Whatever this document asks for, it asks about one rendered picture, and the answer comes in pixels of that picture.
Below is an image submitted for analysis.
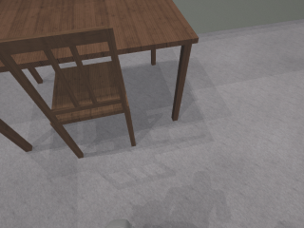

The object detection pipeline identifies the table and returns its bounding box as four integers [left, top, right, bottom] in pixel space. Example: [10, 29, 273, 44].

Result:
[0, 0, 199, 152]

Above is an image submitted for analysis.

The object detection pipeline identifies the chair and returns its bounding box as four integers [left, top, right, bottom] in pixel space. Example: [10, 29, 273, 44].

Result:
[0, 25, 136, 159]

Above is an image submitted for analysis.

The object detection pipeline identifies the robot left thigh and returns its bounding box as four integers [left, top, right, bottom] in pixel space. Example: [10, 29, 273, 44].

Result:
[105, 218, 134, 228]

